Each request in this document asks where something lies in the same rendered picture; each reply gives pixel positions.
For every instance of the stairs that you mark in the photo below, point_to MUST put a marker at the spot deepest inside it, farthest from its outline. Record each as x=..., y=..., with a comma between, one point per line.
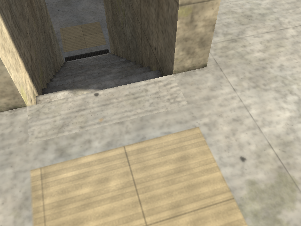
x=94, y=73

